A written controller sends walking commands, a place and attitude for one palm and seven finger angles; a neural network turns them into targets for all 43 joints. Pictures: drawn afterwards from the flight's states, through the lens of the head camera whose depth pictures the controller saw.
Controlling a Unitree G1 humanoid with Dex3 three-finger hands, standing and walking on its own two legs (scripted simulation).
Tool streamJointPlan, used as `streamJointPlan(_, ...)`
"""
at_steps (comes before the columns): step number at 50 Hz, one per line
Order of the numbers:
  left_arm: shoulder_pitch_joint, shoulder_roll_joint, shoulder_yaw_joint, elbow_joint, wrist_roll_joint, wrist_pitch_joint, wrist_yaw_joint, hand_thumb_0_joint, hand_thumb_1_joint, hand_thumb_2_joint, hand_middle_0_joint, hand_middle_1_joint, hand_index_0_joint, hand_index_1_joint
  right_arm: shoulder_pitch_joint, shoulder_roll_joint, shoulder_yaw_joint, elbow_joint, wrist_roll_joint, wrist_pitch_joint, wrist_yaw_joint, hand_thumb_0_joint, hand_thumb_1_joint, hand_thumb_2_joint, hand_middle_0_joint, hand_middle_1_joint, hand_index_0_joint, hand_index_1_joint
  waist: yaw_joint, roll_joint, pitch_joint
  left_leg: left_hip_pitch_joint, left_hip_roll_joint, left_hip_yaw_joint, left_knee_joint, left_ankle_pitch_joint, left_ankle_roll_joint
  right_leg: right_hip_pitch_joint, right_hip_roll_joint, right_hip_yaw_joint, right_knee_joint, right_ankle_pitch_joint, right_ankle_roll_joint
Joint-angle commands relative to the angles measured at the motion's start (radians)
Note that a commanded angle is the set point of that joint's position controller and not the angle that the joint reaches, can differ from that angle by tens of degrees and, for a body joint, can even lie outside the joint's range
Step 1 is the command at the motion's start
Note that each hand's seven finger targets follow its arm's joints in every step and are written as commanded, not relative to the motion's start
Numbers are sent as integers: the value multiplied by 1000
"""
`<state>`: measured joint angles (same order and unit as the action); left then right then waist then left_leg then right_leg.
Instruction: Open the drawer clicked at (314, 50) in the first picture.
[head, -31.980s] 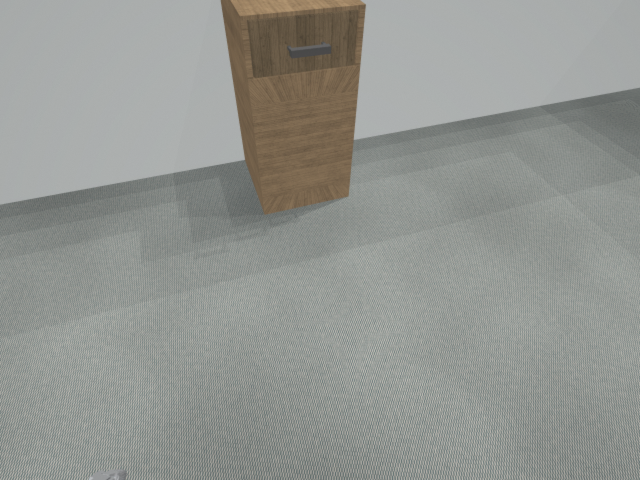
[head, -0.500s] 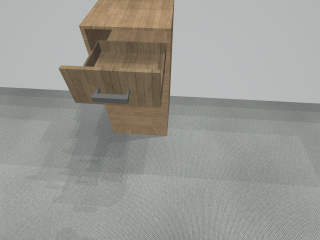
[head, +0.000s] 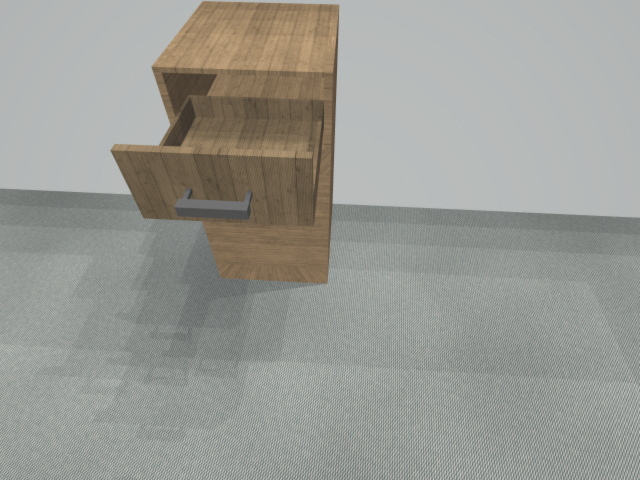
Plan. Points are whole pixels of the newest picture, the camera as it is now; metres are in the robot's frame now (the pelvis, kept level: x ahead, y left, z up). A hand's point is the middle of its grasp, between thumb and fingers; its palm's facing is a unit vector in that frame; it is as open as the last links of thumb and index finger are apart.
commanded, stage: look to check the result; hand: left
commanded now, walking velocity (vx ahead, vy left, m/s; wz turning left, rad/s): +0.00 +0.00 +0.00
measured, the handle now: (216, 201) +0.60 +0.24 -0.04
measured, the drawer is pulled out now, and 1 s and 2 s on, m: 0.30 0.30 0.30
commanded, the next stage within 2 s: stand and wait in 0.54 s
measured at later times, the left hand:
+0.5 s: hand out of the picture +0.01 +0.15 -0.17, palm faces +0.04 -0.98 -0.19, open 7.4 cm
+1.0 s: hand out of the picture +0.02 +0.15 -0.17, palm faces +0.04 -0.98 -0.20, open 7.3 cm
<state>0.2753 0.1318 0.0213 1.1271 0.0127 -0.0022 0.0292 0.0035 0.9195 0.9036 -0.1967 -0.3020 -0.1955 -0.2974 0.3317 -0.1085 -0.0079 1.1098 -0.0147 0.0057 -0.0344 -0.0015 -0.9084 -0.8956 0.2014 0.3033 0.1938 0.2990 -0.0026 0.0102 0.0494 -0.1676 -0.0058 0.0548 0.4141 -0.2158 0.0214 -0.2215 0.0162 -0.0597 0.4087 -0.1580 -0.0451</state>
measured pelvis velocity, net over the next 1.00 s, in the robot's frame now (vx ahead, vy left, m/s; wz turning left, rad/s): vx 0.03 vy -0.02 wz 0.00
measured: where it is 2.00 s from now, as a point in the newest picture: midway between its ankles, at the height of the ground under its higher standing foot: outside the picture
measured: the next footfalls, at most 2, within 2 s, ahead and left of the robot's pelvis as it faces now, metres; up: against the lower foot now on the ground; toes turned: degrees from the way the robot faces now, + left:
none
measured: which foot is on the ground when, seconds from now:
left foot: down 0.00-1.00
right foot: down 0.00-1.00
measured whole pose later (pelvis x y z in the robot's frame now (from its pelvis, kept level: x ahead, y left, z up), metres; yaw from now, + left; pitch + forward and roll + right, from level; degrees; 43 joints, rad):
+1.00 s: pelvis +0.03 -0.02 +0.00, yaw +0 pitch -2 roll +0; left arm 0.26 0.13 0.02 1.15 0.01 -0.01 0.03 0.00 0.92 0.90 -0.20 -0.30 -0.20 -0.30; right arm 0.30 -0.12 0.00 1.14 -0.01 0.01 -0.04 0.00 -0.91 -0.90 0.20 0.30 0.19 0.30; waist 0.00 0.02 0.07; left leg -0.11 0.02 0.05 0.37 -0.23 -0.01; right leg -0.17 0.04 -0.07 0.37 -0.18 -0.07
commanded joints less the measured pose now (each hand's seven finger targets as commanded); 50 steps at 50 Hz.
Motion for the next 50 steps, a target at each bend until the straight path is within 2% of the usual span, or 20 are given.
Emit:
streamJointPlan(1,65,91,13,-18,1,-6,10,0,900,900,-200,-300,-200,-300,88,-76,-10,-16,1,-7,-8,0,-900,-900,200,300,200,300,-4,17,65,-46,98,-106,-99,-5,22,-14,-102,128,-109,-74,-17)
streamJointPlan(6,67,95,13,-10,0,-7,11,0,900,900,-200,-300,-200,-300,85,-80,-9,-14,3,-6,-8,0,-900,-900,200,300,200,300,-4,-7,53,-35,96,-103,-100,-11,21,-1,-103,132,-118,-85,-15)
streamJointPlan(11,65,92,13,-5,0,-8,12,0,900,900,-200,-300,-200,-300,86,-78,-8,-7,3,-5,-8,0,-900,-900,200,300,200,300,-6,-2,62,-25,93,-96,-95,2,19,-9,-105,134,-125,-88,-16)
streamJointPlan(15,60,91,13,-3,-2,-9,11,0,900,900,-200,-300,-200,-300,85,-77,-6,-1,1,-10,-11,0,-900,-900,200,300,200,300,-4,16,41,-25,99,-101,-103,30,18,25,-104,131,-112,-38,-17)
streamJointPlan(20,60,88,12,-1,-1,-11,13,0,900,900,-200,-300,-200,-300,78,-77,-7,2,3,-11,-12,0,-900,-900,200,300,200,300,-4,-5,35,-8,102,-96,-99,62,15,36,-106,125,-106,9,-16)
streamJointPlan(23,60,88,11,1,-2,-13,14,0,900,900,-200,-300,-200,-300,76,-73,-8,4,3,-10,-13,0,-900,-900,200,300,200,300,-4,2,40,-2,102,-91,-97,76,13,37,-107,126,-107,32,-16)
streamJointPlan(25,57,91,11,0,-2,-11,13,0,900,900,-200,-300,-200,-300,73,-77,-7,7,3,-8,-12,0,-900,-900,200,300,200,300,-4,-18,56,-11,99,-90,-100,48,12,32,-107,128,-118,-3,-15)
streamJointPlan(27,56,90,10,-1,-2,-12,15,0,900,900,-200,-300,-200,-300,74,-74,-7,8,2,-6,-11,0,-900,-900,200,300,200,300,-6,5,61,-6,99,-88,-98,51,12,23,-108,130,-123,-10,-15)
streamJointPlan(30,55,96,12,-3,-2,-13,14,0,900,900,-200,-300,-200,-300,74,-76,-7,9,2,-6,-10,0,-900,-900,200,300,200,300,-6,-14,47,-3,96,-84,-96,36,10,34,-109,138,-135,-32,-15)
streamJointPlan(41,58,96,11,0,-2,-16,15,0,900,900,-200,-300,-200,-300,62,-82,-9,10,4,-8,-13,0,-900,-900,200,300,200,300,-4,5,37,26,103,-80,-94,86,6,45,-109,131,-121,64,-15)
streamJointPlan(50,50,100,12,3,-3,-15,14,0,900,900,-200,-300,-200,-300,68,-81,-7,19,2,-7,-12,0,-900,-900,200,300,200,300,-4,3,50,18,99,-80,-101,65,5,48,-110,137,-138,18,-16)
